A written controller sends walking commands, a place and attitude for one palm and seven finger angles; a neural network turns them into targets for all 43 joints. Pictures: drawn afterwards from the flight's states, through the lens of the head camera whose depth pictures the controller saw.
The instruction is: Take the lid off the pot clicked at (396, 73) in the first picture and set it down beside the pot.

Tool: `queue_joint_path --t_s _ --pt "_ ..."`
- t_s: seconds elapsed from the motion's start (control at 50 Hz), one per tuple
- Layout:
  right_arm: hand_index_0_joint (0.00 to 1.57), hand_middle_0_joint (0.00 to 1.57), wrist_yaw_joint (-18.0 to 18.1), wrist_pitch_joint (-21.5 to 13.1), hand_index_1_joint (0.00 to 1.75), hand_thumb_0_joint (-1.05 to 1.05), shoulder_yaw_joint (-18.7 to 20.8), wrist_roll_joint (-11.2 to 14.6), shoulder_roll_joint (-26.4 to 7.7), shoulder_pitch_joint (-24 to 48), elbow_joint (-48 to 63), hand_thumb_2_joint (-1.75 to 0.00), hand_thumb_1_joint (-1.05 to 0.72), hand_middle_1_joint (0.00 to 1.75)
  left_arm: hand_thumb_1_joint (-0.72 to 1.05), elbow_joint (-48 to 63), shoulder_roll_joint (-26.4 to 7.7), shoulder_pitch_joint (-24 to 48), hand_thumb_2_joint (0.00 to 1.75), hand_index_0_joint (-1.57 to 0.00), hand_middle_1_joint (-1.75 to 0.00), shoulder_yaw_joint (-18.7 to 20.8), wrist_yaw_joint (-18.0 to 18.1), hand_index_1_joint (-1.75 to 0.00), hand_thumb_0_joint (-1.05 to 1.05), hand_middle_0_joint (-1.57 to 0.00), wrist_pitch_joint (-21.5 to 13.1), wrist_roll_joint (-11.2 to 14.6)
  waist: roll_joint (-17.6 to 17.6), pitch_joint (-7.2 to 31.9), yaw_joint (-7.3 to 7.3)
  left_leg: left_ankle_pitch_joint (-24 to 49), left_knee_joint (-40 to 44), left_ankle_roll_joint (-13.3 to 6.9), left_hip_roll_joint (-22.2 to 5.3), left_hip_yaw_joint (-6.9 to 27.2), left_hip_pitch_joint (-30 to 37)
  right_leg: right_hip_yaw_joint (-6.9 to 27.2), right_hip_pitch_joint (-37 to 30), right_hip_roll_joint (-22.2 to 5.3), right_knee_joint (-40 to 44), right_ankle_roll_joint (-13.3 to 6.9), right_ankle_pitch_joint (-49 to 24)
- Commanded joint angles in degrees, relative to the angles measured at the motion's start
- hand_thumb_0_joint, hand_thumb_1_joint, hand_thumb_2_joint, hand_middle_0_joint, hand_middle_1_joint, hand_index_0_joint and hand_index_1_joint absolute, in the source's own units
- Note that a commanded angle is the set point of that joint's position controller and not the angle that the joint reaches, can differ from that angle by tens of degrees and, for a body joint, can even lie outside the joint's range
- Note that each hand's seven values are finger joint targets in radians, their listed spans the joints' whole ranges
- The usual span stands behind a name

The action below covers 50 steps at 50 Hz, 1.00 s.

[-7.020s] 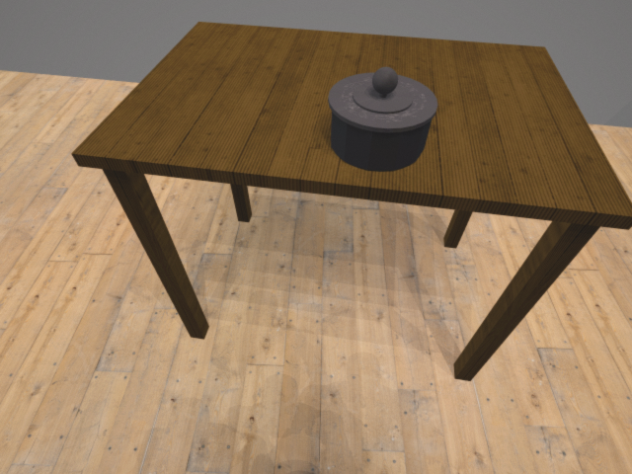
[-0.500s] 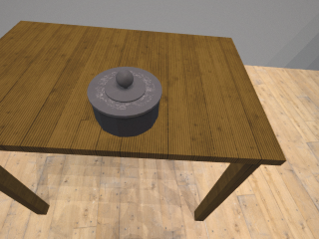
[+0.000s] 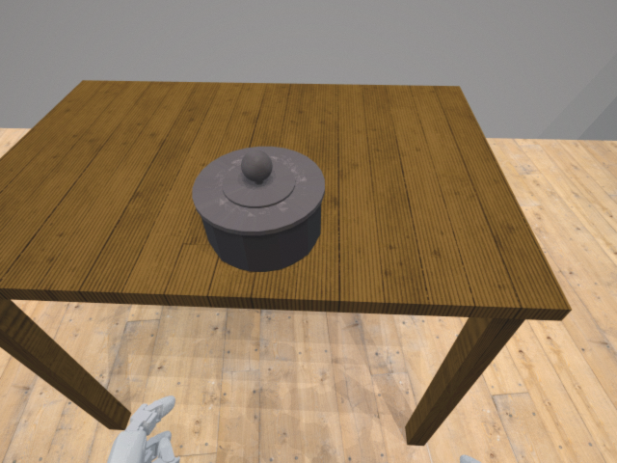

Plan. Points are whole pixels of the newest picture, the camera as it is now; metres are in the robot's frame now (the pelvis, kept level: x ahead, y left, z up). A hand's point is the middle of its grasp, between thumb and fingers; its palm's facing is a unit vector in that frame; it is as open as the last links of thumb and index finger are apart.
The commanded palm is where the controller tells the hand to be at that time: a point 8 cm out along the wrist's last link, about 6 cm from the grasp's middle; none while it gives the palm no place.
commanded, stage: lift the closed hand beside the body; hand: left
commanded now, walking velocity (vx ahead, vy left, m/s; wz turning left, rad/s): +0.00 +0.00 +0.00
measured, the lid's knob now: (256, 166) +0.47 +0.11 +0.16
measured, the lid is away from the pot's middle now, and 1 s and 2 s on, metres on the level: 0.00 0.00 0.00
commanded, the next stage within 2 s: raise the hand higher, near the body in 0.44 s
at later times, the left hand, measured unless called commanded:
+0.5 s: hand out of the picture +0.11 +0.19 +0.05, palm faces +0.29 -0.89 -0.35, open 3.1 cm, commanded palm +0.06 +0.23 +0.09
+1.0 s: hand (114, 411) +0.14 +0.19 +0.12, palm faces +0.30 -0.84 -0.44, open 3.1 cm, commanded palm +0.09 +0.23 +0.15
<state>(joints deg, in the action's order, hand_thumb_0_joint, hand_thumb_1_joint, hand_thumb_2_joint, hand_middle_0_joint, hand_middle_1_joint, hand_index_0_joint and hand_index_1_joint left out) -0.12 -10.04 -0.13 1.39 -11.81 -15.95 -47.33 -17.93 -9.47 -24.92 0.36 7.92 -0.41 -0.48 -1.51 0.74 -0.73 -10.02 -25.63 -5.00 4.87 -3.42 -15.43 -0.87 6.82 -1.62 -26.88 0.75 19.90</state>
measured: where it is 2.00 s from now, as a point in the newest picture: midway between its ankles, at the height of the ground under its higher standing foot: outside the picture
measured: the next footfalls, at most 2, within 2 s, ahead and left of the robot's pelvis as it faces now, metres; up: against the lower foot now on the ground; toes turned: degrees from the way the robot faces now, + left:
none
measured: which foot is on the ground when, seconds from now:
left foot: down 0.00-1.00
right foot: down 0.00-1.00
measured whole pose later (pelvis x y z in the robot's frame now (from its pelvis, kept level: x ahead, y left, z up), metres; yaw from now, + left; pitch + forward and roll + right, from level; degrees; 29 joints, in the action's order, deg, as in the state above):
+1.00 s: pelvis +0.00 -0.04 +0.01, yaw +0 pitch -4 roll +0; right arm 3.7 -7.1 0.4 1.1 -12.6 -9.7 -33.6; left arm 26.8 -19.0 -41.2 13.3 4.1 -6.1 2.7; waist -3.4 -0.4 -4.3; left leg -9.8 -24.0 -2.0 1.0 -2.1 -10.6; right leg -1.4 0.2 2.6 -20.7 -2.4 16.9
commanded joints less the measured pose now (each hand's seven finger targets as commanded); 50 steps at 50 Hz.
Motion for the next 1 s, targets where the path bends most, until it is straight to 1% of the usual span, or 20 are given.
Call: queue_joint_path --t_s 0.0,0.06,0.12,0.16,0.18,0.3,0.36,0.42,0.46,0.48,0.56,0.58,0.6,0.66,0.72,0.76,0.78,0.86,0.88,0.98 --pt "0.2 0.2 -0.9 -0.6 0.3 0.0 3.3 -0.3 -8.0 9.2 18.1 -0.9 -0.9 0.3 0.9 14.1 -5.8 -16.9 0.9 -0.64 -0.78 3.9 -3.1 -0.78 0.0 -0.64 -2.6 0.3 7.8 2.0 -2.88 9.3 4.7 5.7 -7.5 7.7 8.7 -2.7 7.2 1.8 5.1 -2.4 -10.3" --pt "0.2 0.2 0.3 1.2 0.3 0.0 2.9 0.0 -7.7 10.7 21.4 -0.9 -0.9 0.3 0.9 20.3 -11.4 -11.8 0.9 -0.77 -0.92 9.3 -3.2 -0.92 0.0 -0.77 -4.5 1.1 3.4 -2.3 -1.58 -0.9 5.4 4.8 -7.1 5.7 6.5 -1.9 9.8 1.6 7.5 -2.2 -6.5" --pt "0.2 0.2 1.6 2.4 0.3 0.0 1.7 0.0 -6.8 11.4 24.1 -0.9 -0.9 0.3 0.9 25.6 -9.6 -7.9 0.9 -0.9 -1.07 7.6 -4.0 -1.07 0.0 -0.9 -6.2 2.2 0.0 -3.9 -0.71 -8.1 6.3 4.1 -6.5 5.9 6.4 -0.9 11.4 1.7 8.8 -1.9 -2.7" --pt "0.2 0.2 2.3 2.4 0.3 0.0 1.7 -0.2 -7.0 11.4 25.1 -0.9 -0.9 0.3 0.9 30.8 -12.5 -5.9 0.9 -0.99 -1.16 9.8 -3.8 -1.16 0.0 -0.99 -7.2 2.4 -0.7 -1.6 -0.57 -8.7 5.4 3.8 -6.3 5.3 8.6 -0.6 11.6 1.7 10.0 -1.8 -1.5" --pt "0.2 0.2 2.6 2.3 0.3 0.0 1.4 -0.5 -6.6 11.5 25.7 -0.9 -0.9 0.3 0.9 33.4 -10.5 -5.4 0.9 -1.04 -1.21 7.8 -4.0 -1.21 0.0 -1.04 -7.5 2.7 -2.0 -0.6 -0.29 -8.9 5.5 3.6 -6.0 5.2 9.0 -0.4 10.9 1.7 10.1 -1.8 -1.2" --pt "0.2 0.2 3.8 1.4 0.3 0.0 1.2 -1.0 -6.8 11.8 25.5 -0.9 -0.9 0.3 0.9 39.6 -12.7 -7.2 0.9 -1.3 -1.5 10.0 -3.6 -1.5 0.0 -1.3 -7.9 3.2 -0.9 -0.8 -0.78 -5.2 3.9 3.0 -5.4 4.3 11.8 0.6 10.6 1.2 13.1 -1.9 -0.8" --pt "0.2 0.2 4.0 1.0 0.3 0.0 1.2 -1.1 -7.0 12.2 24.9 -0.9 -0.9 0.3 0.9 42.9 -15.6 -8.9 0.9 -1.3 -1.5 13.3 -3.1 -1.5 0.0 -1.3 -8.3 3.0 -1.7 -0.5 -1.47 -2.8 3.5 2.9 -5.2 4.0 12.9 0.8 9.8 1.2 13.9 -2.0 -2.1" --pt "0.2 0.2 4.2 0.6 0.3 0.0 1.0 -1.2 -6.1 12.7 24.4 -0.9 -0.9 0.3 0.9 44.3 -13.8 -11.9 0.9 -1.3 -1.5 12.4 -3.3 -1.5 0.0 -1.3 -8.2 3.2 -1.3 -1.4 -1.8 -0.7 4.0 2.7 -5.4 4.3 13.2 0.7 8.6 1.2 13.7 -1.9 -3.7" --pt "0.2 0.2 4.0 0.4 0.3 0.0 1.4 -1.1 -6.5 13.3 23.9 -0.9 -0.9 0.3 0.9 45.7 -17.5 -13.8 0.9 -1.3 -1.5 16.6 -2.9 -1.5 0.0 -1.3 -8.3 2.9 -1.1 -0.6 -2.72 1.2 3.7 2.9 -5.4 4.0 13.5 0.6 7.9 1.4 13.7 -2.0 -5.2" --pt "0.2 0.2 4.0 0.3 0.3 0.0 1.1 -1.1 -5.5 13.3 24.1 -0.9 -0.9 0.3 0.9 46.9 -14.4 -14.7 0.9 -1.3 -1.5 14.0 -3.1 -1.5 0.0 -1.3 -8.4 3.1 -1.2 -1.2 -2.24 1.5 3.9 2.8 -5.4 4.2 12.7 0.5 7.2 1.3 13.3 -1.9 -5.7" --pt "0.2 0.2 4.0 0.2 0.3 0.0 1.9 -0.9 -5.9 14.3 22.7 -0.9 -0.9 0.3 0.9 45.8 -17.5 -18.4 0.9 -1.3 -1.5 18.4 -2.9 -1.5 0.0 -1.3 -8.2 2.8 1.7 -0.9 -3.32 4.8 3.2 2.6 -5.7 3.7 13.7 0.7 7.1 1.5 13.5 -1.6 -9.0" --pt "0.2 0.2 3.9 0.2 0.3 0.0 1.7 -0.7 -5.3 14.1 23.2 -0.9 -0.9 0.3 0.9 47.1 -14.7 -19.3 0.9 -1.3 -1.5 16.1 -3.3 -1.5 0.0 -1.3 -8.4 3.0 1.5 -1.2 -2.85 5.5 3.3 2.6 -5.7 3.8 13.1 0.4 6.4 1.3 12.9 -1.6 -10.0" --pt "0.2 0.2 4.0 0.2 0.3 0.0 1.7 -0.7 -5.8 14.4 23.1 -0.9 -0.9 0.3 0.9 47.4 -16.0 -18.1 0.9 -1.3 -1.5 16.9 -3.4 -1.5 0.0 -1.3 -8.4 2.9 1.9 -1.2 -3.11 5.9 3.3 2.5 -5.8 3.7 13.8 0.7 6.9 1.3 12.9 -1.4 -10.7" --pt "0.2 0.2 4.3 0.0 0.3 0.0 1.9 -0.6 -6.1 14.7 23.1 -0.9 -0.9 0.3 0.9 51.6 -19.5 -16.7 0.9 -1.3 -1.5 20.2 -2.8 -1.5 0.0 -1.3 -8.9 2.8 -1.7 0.5 -3.49 6.8 2.7 2.5 -5.7 3.2 15.1 1.2 6.5 1.2 13.2 -1.3 -11.6" --pt "0.2 0.2 4.3 -0.3 0.3 0.0 1.9 -0.5 -5.3 14.1 22.9 -0.9 -0.9 0.3 0.9 51.0 -15.4 -18.9 0.9 -1.3 -1.5 16.8 -3.1 -1.5 0.0 -1.3 -8.8 2.9 0.6 -0.5 -2.97 7.2 3.2 2.4 -5.9 3.5 15.0 0.4 6.5 1.3 12.4 -1.2 -11.9" --pt "0.2 0.2 4.3 -0.4 0.3 0.0 2.1 -0.4 -6.0 14.5 22.9 -0.9 -0.9 0.3 0.9 52.7 -18.8 -17.6 0.9 -1.3 -1.5 20.1 -2.7 -1.5 0.0 -1.3 -8.9 2.9 0.2 0.1 -3.47 7.9 2.7 2.5 -5.9 3.3 15.5 0.8 6.7 1.5 12.8 -1.2 -13.1" --pt "0.2 0.2 4.3 -0.4 0.3 0.0 1.9 -0.4 -5.2 14.4 23.1 -0.9 -0.9 0.3 0.9 52.7 -16.2 -18.1 0.9 -1.3 -1.5 17.8 -2.9 -1.5 0.0 -1.3 -9.0 3.0 1.0 -0.7 -2.91 7.5 2.9 2.3 -5.8 3.2 15.0 0.6 6.7 1.3 12.5 -1.1 -13.1" --pt "0.2 0.2 4.3 -0.4 0.3 0.0 2.2 -0.3 -5.8 14.4 23.2 -0.9 -0.9 0.3 0.9 55.3 -19.1 -17.1 0.9 -1.3 -1.5 21.0 -2.6 -1.5 0.0 -1.3 -9.3 3.1 -0.4 1.2 -3.66 9.6 2.3 2.5 -5.8 3.2 16.0 0.7 6.0 1.5 12.0 -1.2 -15.7" --pt "0.2 0.2 4.3 -0.3 0.3 0.0 1.9 -0.3 -5.2 14.1 23.4 -0.9 -0.9 0.3 0.9 55.6 -17.0 -17.5 0.9 -1.3 -1.5 19.2 -2.7 -1.5 0.0 -1.3 -9.4 3.3 0.2 1.0 -3.18 10.0 2.4 2.5 -5.9 3.3 15.6 0.5 5.5 1.3 11.4 -1.2 -16.2" --pt "0.2 0.2 4.1 -0.3 0.3 0.0 1.7 -0.2 -5.2 14.1 23.8 -0.9 -0.9 0.3 0.9 58.1 -17.2 -14.9 0.9 -1.3 -1.5 19.3 -2.8 -1.5 0.0 -1.3 -9.7 3.5 -1.9 0.7 -3.01 10.7 2.2 2.7 -6.1 3.4 16.3 0.5 5.8 1.3 11.2 -1.4 -17.1"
